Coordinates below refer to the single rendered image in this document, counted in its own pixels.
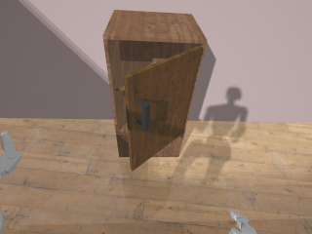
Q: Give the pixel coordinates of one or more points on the robot left hand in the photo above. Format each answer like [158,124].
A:
[11,157]

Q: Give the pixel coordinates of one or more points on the robot right hand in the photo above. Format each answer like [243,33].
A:
[242,223]

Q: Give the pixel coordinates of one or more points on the cupboard door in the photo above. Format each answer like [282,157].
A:
[167,85]

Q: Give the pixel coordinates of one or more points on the handle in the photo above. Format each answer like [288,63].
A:
[145,114]

